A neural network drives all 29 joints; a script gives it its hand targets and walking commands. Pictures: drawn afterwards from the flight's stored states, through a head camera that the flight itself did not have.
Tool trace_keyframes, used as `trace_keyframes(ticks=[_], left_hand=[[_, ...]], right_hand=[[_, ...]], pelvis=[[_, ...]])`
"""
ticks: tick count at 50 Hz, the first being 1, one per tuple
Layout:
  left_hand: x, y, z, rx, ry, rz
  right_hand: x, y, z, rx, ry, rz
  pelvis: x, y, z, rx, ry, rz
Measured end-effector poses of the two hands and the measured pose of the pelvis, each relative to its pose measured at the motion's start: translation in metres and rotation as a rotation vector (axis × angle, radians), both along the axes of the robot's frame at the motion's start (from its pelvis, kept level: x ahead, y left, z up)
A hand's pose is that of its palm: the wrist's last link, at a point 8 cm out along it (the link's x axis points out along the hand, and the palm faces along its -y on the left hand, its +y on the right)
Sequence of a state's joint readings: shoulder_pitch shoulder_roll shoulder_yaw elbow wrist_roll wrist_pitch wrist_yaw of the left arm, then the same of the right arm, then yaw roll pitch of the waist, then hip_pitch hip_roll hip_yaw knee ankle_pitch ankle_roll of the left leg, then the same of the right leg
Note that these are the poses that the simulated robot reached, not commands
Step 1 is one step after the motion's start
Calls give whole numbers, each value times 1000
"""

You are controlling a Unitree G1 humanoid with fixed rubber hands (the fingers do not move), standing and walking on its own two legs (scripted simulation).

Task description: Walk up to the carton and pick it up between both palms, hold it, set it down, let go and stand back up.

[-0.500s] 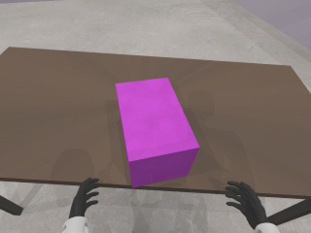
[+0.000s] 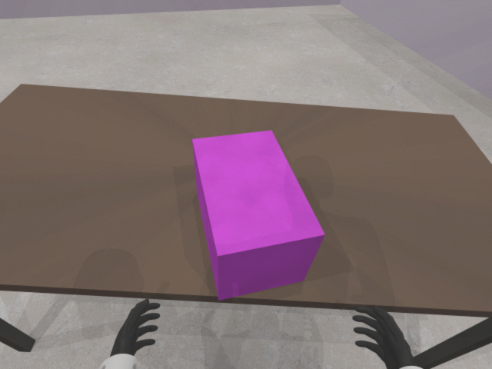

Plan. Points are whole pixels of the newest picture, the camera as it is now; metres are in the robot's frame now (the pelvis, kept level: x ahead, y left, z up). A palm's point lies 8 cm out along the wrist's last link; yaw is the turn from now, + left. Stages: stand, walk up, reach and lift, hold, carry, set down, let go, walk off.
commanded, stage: set down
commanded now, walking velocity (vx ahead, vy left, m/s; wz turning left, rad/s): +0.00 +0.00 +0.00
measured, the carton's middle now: (247, 208) +0.42 +0.02 -0.02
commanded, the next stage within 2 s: let go in 0.02 s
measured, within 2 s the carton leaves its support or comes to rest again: neither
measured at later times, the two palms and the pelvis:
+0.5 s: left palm (110, 355) +0.15 +0.23 -0.08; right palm (375, 368) +0.15 -0.20 -0.08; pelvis +0.00 +0.02 +0.00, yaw +0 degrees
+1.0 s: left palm out of the picture +0.10 +0.32 -0.12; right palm out of the picture +0.12 -0.26 -0.10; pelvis +0.03 +0.03 -0.01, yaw +1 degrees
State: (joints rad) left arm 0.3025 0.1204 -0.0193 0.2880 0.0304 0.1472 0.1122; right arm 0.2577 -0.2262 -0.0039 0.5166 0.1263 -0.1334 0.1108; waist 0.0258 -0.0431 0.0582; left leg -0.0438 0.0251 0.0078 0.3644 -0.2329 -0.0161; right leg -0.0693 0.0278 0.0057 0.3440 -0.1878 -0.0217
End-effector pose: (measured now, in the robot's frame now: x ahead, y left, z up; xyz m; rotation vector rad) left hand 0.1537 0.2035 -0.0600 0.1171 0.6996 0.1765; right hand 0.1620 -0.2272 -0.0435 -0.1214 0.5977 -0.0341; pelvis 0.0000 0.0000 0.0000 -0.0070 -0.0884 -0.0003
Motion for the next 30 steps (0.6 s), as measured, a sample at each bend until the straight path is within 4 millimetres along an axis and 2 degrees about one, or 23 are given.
trace_keyframes(ticks=[5,19,25,27,30], left_hand=[[-3,1,-6,-6,28,-16],[-5,25,-26,8,133,-35],[0,31,-25,16,127,-44],[1,38,-28,27,117,-57],[-3,58,-35,48,129,-45]], right_hand=[[-4,3,-7,-19,39,-6],[-7,17,-26,-50,100,-14],[-8,24,-32,-46,105,-16],[-10,22,-38,-85,149,-11],[-19,8,-47,-151,242,-29]], pelvis=[[-2,4,0,-1,1,-2],[0,12,-2,-5,7,-3],[4,17,-3,-10,8,-5],[6,18,-5,-7,29,-3],[9,18,-7,-2,40,5]])
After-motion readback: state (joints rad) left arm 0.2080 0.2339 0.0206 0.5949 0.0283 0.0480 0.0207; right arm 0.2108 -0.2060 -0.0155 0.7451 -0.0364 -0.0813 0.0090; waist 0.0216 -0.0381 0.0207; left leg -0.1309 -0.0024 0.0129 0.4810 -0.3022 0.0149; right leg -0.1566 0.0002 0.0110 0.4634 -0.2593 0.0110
